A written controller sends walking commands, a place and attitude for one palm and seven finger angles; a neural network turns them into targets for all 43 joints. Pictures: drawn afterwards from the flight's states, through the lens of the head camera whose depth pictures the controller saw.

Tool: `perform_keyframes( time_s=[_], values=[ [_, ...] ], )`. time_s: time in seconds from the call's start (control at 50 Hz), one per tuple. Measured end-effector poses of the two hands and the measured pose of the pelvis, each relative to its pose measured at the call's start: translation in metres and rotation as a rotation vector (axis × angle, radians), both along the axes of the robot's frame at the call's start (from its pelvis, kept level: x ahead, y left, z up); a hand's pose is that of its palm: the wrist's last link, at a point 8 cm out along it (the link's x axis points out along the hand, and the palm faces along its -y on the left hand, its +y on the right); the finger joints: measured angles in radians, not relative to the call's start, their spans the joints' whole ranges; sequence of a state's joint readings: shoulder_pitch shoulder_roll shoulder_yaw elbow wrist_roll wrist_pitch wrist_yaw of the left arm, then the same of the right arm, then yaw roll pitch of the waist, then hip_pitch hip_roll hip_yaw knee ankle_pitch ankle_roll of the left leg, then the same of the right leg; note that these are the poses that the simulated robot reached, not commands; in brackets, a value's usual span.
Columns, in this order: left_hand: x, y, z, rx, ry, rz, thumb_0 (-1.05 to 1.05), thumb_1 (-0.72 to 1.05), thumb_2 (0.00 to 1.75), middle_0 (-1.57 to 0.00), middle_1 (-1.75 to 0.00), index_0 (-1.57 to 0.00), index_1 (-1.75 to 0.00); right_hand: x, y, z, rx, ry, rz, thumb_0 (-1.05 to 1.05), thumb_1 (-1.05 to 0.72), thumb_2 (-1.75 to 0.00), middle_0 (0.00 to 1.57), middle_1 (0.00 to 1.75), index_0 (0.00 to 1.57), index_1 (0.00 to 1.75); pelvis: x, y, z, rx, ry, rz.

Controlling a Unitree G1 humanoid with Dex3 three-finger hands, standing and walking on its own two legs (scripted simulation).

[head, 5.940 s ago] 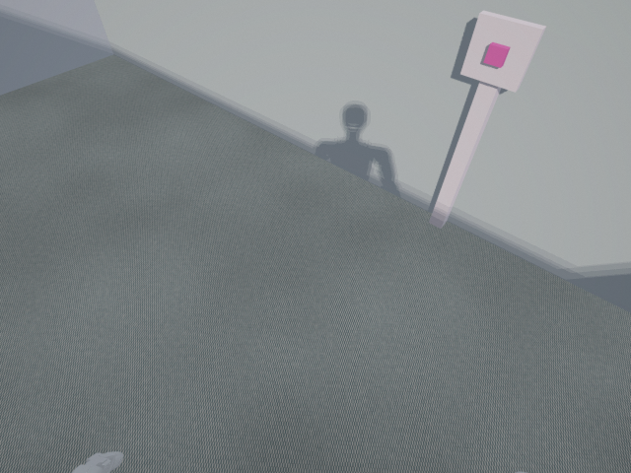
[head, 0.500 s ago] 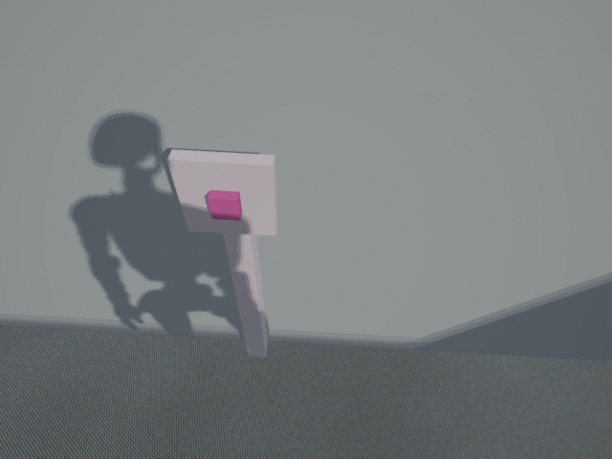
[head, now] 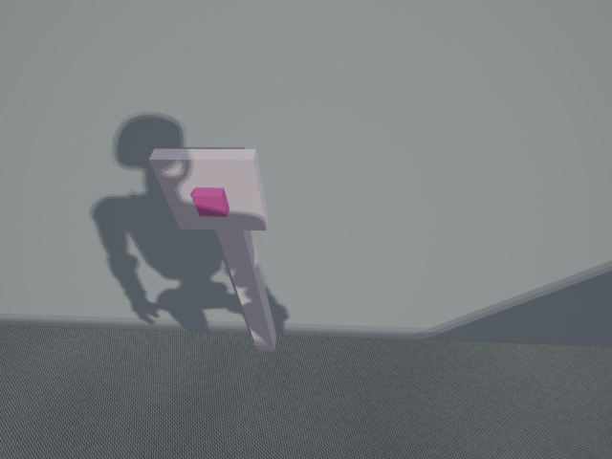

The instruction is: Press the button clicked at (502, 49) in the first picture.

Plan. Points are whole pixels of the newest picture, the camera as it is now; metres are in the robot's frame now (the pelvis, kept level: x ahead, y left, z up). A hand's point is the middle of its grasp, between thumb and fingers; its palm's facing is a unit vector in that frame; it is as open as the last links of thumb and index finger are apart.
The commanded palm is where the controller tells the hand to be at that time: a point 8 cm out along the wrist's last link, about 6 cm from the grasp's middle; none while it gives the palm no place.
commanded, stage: shuffle to correct the standing spot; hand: left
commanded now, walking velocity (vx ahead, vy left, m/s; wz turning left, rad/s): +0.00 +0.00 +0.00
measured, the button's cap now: (211, 201) +0.54 +0.22 +0.00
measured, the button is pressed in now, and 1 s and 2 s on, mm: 0 0 0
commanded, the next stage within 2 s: come to a stop and stand still in 0.28 s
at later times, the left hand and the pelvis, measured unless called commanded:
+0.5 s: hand out of the picture +0.02 +0.16 -0.19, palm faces +0.07 -0.98 -0.18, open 7.3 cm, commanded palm none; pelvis +0.04 -0.01 -0.01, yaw +0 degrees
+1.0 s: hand out of the picture +0.06 +0.19 -0.18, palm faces +0.02 -0.97 -0.23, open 7.3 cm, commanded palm none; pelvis +0.00 +0.01 -0.01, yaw -1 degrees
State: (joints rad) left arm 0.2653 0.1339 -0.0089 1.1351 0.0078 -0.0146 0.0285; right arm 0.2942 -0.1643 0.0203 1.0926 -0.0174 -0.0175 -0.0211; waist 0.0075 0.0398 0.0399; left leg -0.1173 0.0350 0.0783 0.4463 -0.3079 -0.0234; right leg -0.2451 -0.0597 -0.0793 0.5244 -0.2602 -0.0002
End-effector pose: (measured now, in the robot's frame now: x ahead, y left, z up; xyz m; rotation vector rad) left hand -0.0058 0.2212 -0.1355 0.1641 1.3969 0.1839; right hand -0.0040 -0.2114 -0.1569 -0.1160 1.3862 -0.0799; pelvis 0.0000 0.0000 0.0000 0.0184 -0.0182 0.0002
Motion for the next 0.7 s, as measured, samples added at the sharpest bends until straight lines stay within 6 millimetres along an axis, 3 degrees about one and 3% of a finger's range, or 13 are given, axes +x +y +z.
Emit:
perform_keyframes(
  time_s=[0.22, 0.4, 0.56, 0.7],
  values=[
    [0.003, -0.02, -0.005, -0.016, 0.003, 0.013, 0.01, 0.92, 0.9, -0.2, -0.3, -0.2, -0.3, -0.001, -0.021, 0.001, -0.013, 0.042, 0.004, 0.01, -0.91, -0.9, 0.2, 0.29, 0.2, 0.29, 0.005, -0.02, -0.002, -0.007, 0.006, 0.006],
    [0.006, -0.018, -0.016, -0.057, 0.028, 0.055, 0.01, 0.91, 0.9, -0.2, -0.3, -0.2, -0.3, 0.0, -0.017, 0.005, -0.04, 0.081, -0.002, 0.01, -0.91, -0.9, 0.2, 0.29, 0.2, 0.29, 0.024, -0.011, -0.007, -0.015, 0.022, 0.011],
    [0.038, -0.006, -0.018, -0.027, 0.015, 0.037, 0.01, 0.91, 0.9, -0.2, -0.3, -0.2, -0.3, 0.008, 0.001, -0.001, -0.027, 0.107, -0.041, 0.01, -0.91, -0.9, 0.2, 0.29, 0.2, 0.29, 0.042, -0.005, -0.01, -0.008, 0.017, -0.004],
    [0.065, 0.005, -0.01, 0.013, -0.032, 0.012, 0.01, 0.92, 0.9, -0.2, -0.3, -0.2, -0.3, 0.028, 0.004, -0.001, -0.025, 0.072, -0.05, 0.02, -0.93, -0.9, 0.2, 0.3, 0.2, 0.3, 0.041, -0.005, -0.006, -0.002, 0.023, -0.006]
  ],
)
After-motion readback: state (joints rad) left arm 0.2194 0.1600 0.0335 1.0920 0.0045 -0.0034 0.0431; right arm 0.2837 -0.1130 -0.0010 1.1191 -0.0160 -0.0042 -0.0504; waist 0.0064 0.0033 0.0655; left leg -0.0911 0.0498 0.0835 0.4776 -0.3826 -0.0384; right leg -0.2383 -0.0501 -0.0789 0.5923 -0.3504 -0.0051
